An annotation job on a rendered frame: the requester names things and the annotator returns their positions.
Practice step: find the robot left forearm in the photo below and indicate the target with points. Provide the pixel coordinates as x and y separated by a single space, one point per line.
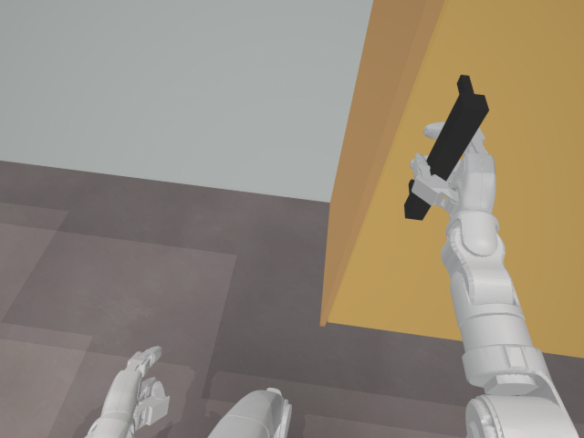
113 425

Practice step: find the robot left hand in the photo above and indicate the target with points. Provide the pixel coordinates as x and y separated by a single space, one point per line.
128 393

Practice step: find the wardrobe door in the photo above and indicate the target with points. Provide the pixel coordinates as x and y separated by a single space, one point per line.
527 58

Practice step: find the handle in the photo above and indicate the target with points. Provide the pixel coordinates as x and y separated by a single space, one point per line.
466 116

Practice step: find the robot right upper arm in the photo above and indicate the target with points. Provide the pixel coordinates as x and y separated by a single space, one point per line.
506 416

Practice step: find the robot left thigh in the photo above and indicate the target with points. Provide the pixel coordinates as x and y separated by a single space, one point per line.
260 414

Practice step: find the robot right forearm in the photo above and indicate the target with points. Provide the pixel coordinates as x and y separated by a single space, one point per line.
499 353

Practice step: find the robot right hand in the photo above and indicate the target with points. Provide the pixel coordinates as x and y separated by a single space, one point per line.
473 178

